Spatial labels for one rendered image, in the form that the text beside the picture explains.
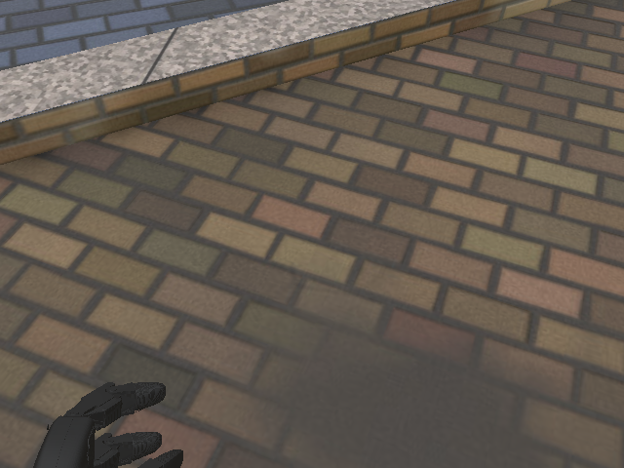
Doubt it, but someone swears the left robot hand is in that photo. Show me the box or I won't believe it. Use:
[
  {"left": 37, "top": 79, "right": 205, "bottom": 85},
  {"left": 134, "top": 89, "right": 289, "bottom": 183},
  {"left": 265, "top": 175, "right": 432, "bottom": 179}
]
[{"left": 33, "top": 382, "right": 183, "bottom": 468}]

